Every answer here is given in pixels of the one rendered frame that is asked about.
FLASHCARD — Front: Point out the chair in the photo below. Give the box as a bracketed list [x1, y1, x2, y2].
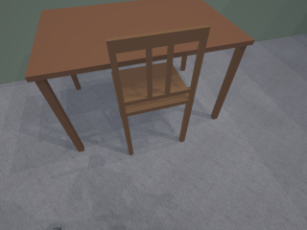
[106, 25, 211, 155]

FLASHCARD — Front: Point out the table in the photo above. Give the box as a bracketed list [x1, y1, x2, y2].
[24, 0, 254, 152]

